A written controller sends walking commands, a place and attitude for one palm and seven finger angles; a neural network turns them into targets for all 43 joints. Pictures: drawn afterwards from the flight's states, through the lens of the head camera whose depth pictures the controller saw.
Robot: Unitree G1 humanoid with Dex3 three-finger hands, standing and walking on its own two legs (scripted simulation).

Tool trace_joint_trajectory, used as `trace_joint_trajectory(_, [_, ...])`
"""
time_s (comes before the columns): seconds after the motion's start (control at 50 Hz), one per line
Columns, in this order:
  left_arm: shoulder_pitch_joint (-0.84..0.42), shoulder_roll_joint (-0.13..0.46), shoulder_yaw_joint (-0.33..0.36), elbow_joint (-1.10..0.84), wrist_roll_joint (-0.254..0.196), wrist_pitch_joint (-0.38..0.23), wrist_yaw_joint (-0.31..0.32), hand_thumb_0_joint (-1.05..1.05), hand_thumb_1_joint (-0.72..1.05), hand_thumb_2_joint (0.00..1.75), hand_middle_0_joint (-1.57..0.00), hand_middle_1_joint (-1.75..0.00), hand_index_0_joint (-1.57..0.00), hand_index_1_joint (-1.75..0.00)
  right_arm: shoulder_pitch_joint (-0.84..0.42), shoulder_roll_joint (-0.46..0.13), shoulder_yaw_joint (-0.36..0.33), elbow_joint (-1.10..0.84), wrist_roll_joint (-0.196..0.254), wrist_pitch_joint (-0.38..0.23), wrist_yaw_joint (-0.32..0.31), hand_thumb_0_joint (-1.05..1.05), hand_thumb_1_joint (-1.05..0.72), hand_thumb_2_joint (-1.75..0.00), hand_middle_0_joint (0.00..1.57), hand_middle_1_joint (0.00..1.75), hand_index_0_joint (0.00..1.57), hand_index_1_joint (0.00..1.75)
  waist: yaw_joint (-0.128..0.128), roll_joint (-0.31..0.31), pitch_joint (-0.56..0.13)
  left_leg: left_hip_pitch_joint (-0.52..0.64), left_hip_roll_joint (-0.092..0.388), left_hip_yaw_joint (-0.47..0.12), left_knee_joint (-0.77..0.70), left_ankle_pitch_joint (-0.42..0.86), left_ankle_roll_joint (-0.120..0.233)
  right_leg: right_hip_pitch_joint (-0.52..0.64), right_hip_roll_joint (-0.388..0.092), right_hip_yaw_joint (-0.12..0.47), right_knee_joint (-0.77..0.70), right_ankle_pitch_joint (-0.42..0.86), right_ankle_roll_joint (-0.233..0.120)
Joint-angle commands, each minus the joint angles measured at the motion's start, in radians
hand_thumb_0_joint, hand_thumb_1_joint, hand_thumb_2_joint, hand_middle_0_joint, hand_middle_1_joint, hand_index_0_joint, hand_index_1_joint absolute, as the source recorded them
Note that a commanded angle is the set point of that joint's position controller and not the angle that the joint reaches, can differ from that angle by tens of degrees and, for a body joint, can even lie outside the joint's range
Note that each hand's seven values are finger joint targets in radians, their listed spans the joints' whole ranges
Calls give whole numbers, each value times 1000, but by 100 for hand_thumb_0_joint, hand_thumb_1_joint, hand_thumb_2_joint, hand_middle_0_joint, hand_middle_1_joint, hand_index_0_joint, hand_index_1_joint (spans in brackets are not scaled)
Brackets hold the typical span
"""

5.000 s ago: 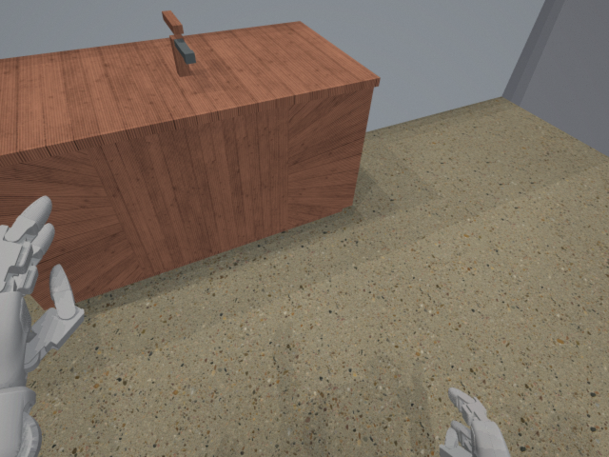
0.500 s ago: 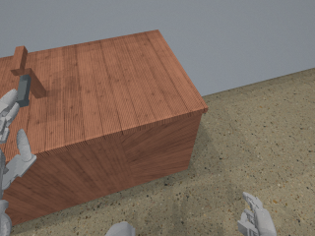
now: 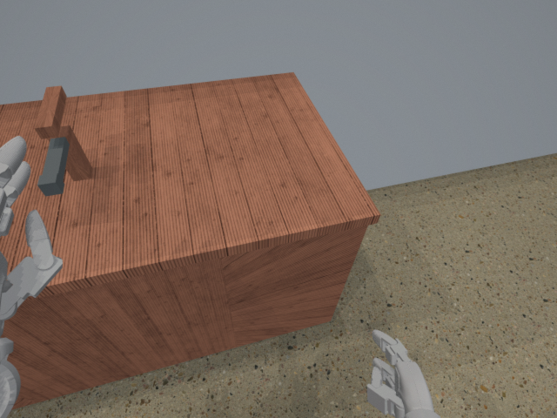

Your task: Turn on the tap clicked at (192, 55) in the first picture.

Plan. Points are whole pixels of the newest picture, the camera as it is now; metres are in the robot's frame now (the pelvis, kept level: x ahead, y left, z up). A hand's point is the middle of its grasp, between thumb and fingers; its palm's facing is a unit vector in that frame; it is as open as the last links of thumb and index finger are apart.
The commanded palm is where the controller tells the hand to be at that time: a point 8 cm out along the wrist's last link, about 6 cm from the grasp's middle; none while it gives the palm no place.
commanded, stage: come to a stop and stand still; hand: left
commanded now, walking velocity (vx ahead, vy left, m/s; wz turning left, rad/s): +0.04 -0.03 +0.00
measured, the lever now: (51, 184) +0.45 +0.43 +0.04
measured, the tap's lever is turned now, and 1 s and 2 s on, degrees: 0 0 0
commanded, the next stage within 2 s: look again from close up in 0.56 s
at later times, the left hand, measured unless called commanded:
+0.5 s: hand (93, 301) +0.20 +0.20 +0.16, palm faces +0.38 -0.86 -0.34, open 7.4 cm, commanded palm +0.13 +0.23 +0.18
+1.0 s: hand (66, 269) +0.22 +0.23 +0.18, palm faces +0.36 -0.87 -0.33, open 7.4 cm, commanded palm +0.16 +0.27 +0.18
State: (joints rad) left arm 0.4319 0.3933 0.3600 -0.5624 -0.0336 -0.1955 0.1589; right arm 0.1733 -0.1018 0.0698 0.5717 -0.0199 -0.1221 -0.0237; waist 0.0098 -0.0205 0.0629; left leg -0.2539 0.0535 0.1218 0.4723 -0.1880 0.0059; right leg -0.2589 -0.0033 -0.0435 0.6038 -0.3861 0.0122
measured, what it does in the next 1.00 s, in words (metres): steps on the spot: right foot, then left foot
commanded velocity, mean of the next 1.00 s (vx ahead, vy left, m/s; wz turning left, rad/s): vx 0.00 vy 0.00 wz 0.00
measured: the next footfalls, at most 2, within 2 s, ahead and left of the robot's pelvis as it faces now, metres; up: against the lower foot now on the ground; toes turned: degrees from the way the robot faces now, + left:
right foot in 0.04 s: +0.05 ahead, -0.11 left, +0.00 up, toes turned -3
left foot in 0.40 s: +0.03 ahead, +0.07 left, +0.00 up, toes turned -2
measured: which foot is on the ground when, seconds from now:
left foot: down 0.00-0.24, up 0.26-0.38, down 0.40-1.00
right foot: up 0.00-0.02, down 0.04-1.00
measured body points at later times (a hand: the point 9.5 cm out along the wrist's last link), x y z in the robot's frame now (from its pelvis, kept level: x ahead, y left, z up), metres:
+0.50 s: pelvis -0.04 -0.05 +0.00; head -0.03 -0.02 +0.45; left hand +0.17 +0.25 +0.18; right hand +0.10 -0.30 -0.07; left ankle -0.01 +0.07 -0.74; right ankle +0.01 -0.11 -0.74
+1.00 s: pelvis -0.01 +0.00 +0.01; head +0.01 +0.02 +0.46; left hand +0.19 +0.28 +0.19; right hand +0.18 -0.22 -0.06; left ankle -0.01 +0.07 -0.74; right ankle +0.01 -0.11 -0.74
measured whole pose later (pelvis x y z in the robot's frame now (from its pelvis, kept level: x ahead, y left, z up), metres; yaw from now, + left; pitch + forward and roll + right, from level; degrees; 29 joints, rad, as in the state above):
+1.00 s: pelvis -0.01 +0.00 +0.01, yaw -1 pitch +0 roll -1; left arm 0.38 0.37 0.33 -0.49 -0.04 -0.20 0.11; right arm 0.19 -0.19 0.05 0.58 -0.02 -0.14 -0.03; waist 0.04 -0.04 0.05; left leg -0.17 -0.05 0.00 0.41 -0.22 0.06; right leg -0.18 0.04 -0.05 0.34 -0.15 -0.03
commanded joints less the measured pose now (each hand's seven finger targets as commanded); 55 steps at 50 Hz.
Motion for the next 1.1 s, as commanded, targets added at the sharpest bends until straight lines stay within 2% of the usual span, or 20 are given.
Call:
trace_joint_trajectory(0.0, [22,100,92,-101,-16,-29,0,0,90,90,-20,-30,-20,-30,-30,-210,-94,-114,14,-31,-15,0,-90,-90,20,30,20,30,-16,185,-162,70,215,-146,-109,306,52,83,15,-33,-149,100,13])
trace_joint_trajectory(0.02, [19,106,98,-72,-15,-24,1,0,90,90,-20,-30,-20,-30,-40,-207,-92,-115,19,-25,-17,0,-90,-90,20,30,20,30,-12,155,-160,30,199,-134,-93,207,41,125,6,-24,-202,153,13])
trace_joint_trajectory(0.04, [-1009,878,638,-194,113,-106,-44,0,90,90,-20,-30,-20,-30,37,-299,-160,-62,-61,-76,-21,0,-90,-90,20,30,20,30,63,-29,-38,-225,131,-46,119,120,26,81,-113,176,-241,376,-43])
trace_joint_trajectory(0.06, [-486,271,222,334,22,-43,-91,0,90,90,-20,-30,-20,-30,22,-137,-108,-58,0,-69,-27,0,-90,-90,20,30,20,30,1,-136,-169,-12,-15,-71,122,25,0,7,-177,235,-259,420,-126])
trace_joint_trajectory(0.08, [-377,243,223,153,-8,-41,-71,0,90,90,-20,-30,-20,-30,-12,-183,-113,-134,25,-68,-16,0,-90,-90,20,30,20,30,32,-35,-177,72,-38,-71,28,26,-4,14,-159,240,-249,492,-108])
trace_joint_trajectory(0.12, [-227,130,88,155,-21,-37,-96,0,90,90,-20,-30,-20,-30,3,-219,-123,-138,33,-78,-13,0,-90,-90,20,30,20,30,39,67,-187,110,10,-60,-9,45,16,25,-117,172,-209,384,-11])
trace_joint_trajectory(0.18, [-89,75,10,5,-21,-32,-86,0,90,90,-20,-30,-20,-30,-55,-190,-100,-171,49,-65,13,0,-90,-90,20,30,20,30,47,-46,-154,44,-22,-64,40,-69,28,17,-133,221,-342,130,40])
trace_joint_trajectory(0.22, [-68,123,39,-35,-10,-25,-70,0,90,90,-20,-30,-20,-30,-48,-199,-94,-174,41,-62,5,0,-90,-90,20,30,20,30,47,-186,-122,-17,-55,-77,107,-127,17,-22,-159,250,-422,-105,10])
trace_joint_trajectory(0.26, [-105,176,96,-60,-2,-24,-52,0,90,90,-20,-30,-20,-30,-44,-209,-94,-162,30,-70,-11,0,-90,-90,20,30,20,30,45,-227,-108,-47,-78,-90,197,-132,9,-52,-177,268,-444,-189,-42])
trace_joint_trajectory(0.28, [-156,250,161,-104,2,-34,-37,0,90,90,-20,-30,-20,-30,-58,-214,-90,-156,24,-74,-20,0,-90,-90,20,30,20,30,42,-180,-108,-37,-70,-100,188,-126,5,-59,-180,251,-428,-174,-64])
trace_joint_trajectory(0.32, [-164,200,143,-76,-1,-39,-22,0,90,90,-20,-30,-20,-30,-47,-204,-87,-139,16,-82,-35,0,-90,-90,20,30,20,30,25,-104,-109,22,-73,-105,79,-98,11,-66,-170,243,-404,-146,-86])
trace_joint_trajectory(0.38, [-228,209,143,-135,-4,-71,-7,0,90,90,-20,-30,-20,-30,-45,-225,-94,-131,10,-92,-42,0,-90,-90,20,30,20,30,22,118,-94,75,-36,-160,-122,-73,30,-21,-80,187,-331,-70,-47])
trace_joint_trajectory(0.42, [-236,192,130,-131,4,-94,-10,0,90,90,-20,-30,-20,-30,-34,-242,-97,-131,11,-96,-33,0,-90,-90,20,30,20,30,32,151,-122,24,16,-210,-152,-53,61,91,-28,160,-285,73,11])
trace_joint_trajectory(0.46, [-200,158,91,-138,7,-102,-21,0,90,90,-20,-30,-20,-30,-45,-228,-89,-136,11,-98,-27,0,-90,-90,20,30,20,30,31,226,-109,-73,0,-207,-172,-199,58,150,-32,159,-293,42,7])
trace_joint_trajectory(0.62, [-65,111,57,19,-1,-72,-42,0,90,90,-20,-30,-20,-30,-2,-228,-92,-130,10,-88,-6,0,-90,-90,20,30,20,30,20,-43,-86,-31,-59,-166,-77,-120,15,73,-59,178,-443,-50,-12])
trace_joint_trajectory(0.66, [-88,123,66,15,-7,-68,-43,0,90,90,-20,-30,-20,-30,-7,-226,-89,-129,11,-77,-11,0,-90,-90,20,30,20,30,14,-48,-84,5,-62,-162,-62,-94,14,36,-64,175,-464,-56,-13])
trace_joint_trajectory(0.78, [-219,165,70,-155,-8,-76,-42,0,90,90,-20,-30,-20,-30,-42,-219,-74,-140,4,-80,-21,0,-90,-90,20,30,20,30,15,125,-164,52,-34,-189,-175,69,15,168,-6,87,-328,266,-13])
trace_joint_trajectory(0.92, [-107,136,68,-141,-16,-62,-36,0,90,90,-20,-30,-20,-30,-43,-223,-82,-143,6,-74,-15,0,-90,-90,20,30,20,30,26,84,-247,102,-12,-207,-108,369,-12,246,-15,53,-237,520,-28])
trace_joint_trajectory(1.0, [-37,112,67,-58,-22,-46,-42,0,90,90,-20,-30,-20,-30,-48,-230,-86,-142,10,-43,-16,0,-90,-90,20,30,20,30,22,77,-200,63,-2,-214,-123,338,-32,218,-21,44,-230,460,-35])
trace_joint_trajectory(1.08, [-57,133,81,-66,-22,-46,-40,0,90,90,-20,-30,-20,-30,-67,-238,-95,-156,7,-21,-19,0,-90,-90,20,30,20,30,14,74,-164,-27,-4,-230,-139,61,5,208,-37,57,-210,291,-48])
